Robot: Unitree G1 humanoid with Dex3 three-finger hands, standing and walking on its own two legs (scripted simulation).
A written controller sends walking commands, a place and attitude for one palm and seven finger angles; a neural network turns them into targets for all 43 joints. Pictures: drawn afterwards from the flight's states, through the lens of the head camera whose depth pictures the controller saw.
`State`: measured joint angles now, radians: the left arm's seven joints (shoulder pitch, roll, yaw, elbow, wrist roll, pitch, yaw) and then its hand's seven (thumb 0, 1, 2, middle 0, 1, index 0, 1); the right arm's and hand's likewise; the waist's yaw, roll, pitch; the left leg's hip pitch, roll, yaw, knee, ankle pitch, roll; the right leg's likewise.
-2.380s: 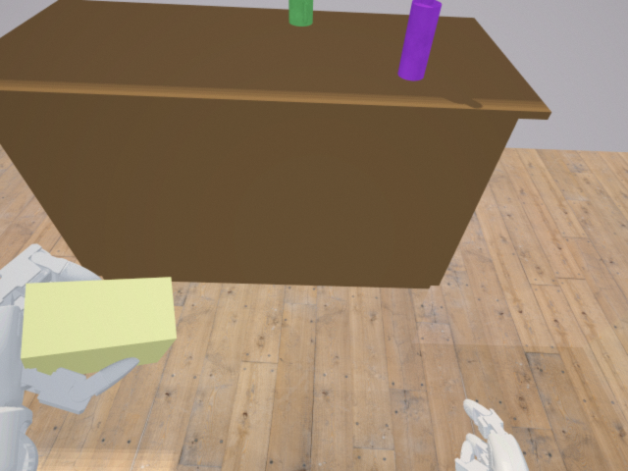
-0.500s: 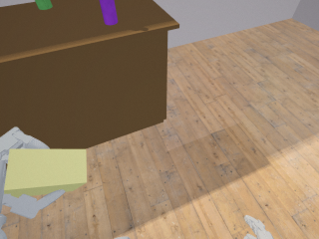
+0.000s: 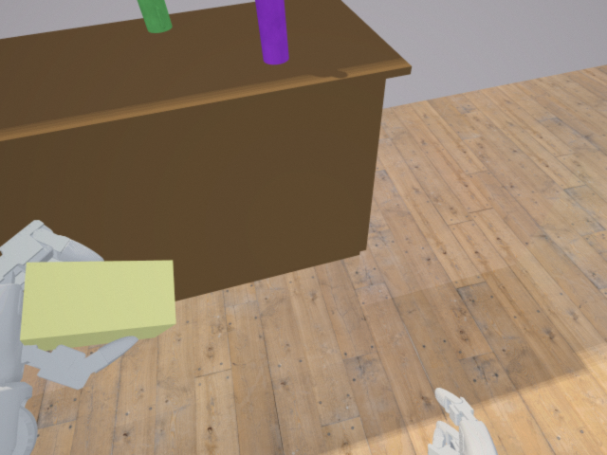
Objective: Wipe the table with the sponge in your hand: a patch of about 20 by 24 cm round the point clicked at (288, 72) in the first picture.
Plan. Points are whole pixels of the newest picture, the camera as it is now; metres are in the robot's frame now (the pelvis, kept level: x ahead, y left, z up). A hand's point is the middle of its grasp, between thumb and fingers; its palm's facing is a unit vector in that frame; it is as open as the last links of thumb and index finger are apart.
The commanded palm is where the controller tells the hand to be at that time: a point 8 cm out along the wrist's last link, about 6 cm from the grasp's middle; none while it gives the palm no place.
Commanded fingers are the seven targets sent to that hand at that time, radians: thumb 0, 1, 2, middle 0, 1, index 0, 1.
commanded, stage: take the last steps up to it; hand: left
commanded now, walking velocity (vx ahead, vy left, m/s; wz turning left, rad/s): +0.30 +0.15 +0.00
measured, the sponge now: (122, 304) +0.23 +0.19 +0.17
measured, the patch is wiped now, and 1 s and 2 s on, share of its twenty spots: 0.00 0.00 0.00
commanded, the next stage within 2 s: come to a stop and stand still in 1.54 s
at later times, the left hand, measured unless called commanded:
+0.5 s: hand (81, 196) +0.35 +0.28 +0.19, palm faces +0.34 -0.81 -0.48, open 10.4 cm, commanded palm +0.29 +0.33 +0.19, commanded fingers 0.00 0.10 1.30 -1.20 -1.60 -1.20 -1.60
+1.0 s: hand (117, 145) +0.46 +0.28 +0.19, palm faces +0.29 -0.82 -0.48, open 10.4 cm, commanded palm +0.41 +0.34 +0.19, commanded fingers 0.00 0.10 1.30 -1.20 -1.60 -1.20 -1.60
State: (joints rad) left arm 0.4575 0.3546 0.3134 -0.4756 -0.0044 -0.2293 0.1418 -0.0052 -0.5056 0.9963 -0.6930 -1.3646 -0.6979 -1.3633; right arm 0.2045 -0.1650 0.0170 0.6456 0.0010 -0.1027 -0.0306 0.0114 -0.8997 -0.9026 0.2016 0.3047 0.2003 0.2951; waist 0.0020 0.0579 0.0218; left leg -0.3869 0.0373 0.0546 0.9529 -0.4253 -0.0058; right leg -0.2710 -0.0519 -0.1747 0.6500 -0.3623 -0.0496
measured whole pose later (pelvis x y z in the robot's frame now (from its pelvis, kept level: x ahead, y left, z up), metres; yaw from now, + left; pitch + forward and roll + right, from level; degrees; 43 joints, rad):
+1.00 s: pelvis +0.24 +0.07 +0.01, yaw -2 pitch +1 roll +2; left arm 0.54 0.39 0.37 -0.58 -0.01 -0.27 0.15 -0.01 -0.51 1.00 -0.69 -1.37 -0.70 -1.37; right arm 0.20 -0.26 -0.06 0.58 0.00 -0.08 -0.04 0.01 -0.90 -0.90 0.20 0.30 0.20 0.29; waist -0.02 -0.03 0.09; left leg -0.40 0.08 0.13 0.60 -0.23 -0.01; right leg -0.18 -0.10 -0.16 0.52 -0.34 0.00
